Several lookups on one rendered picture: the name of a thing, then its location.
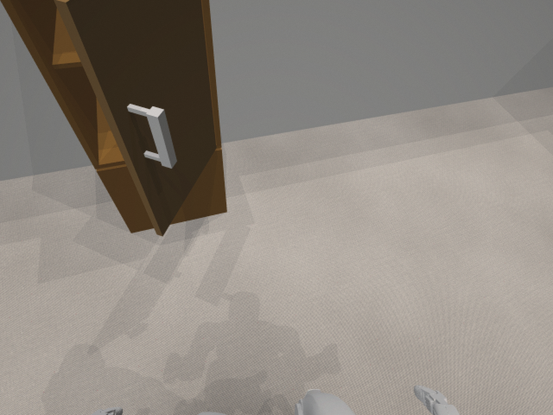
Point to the cupboard door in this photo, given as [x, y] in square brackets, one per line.
[149, 53]

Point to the right robot thigh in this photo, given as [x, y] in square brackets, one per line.
[322, 404]

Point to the robot right hand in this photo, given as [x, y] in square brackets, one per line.
[435, 402]

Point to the handle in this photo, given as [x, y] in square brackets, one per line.
[159, 127]

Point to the robot right shin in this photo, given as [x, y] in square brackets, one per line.
[312, 391]

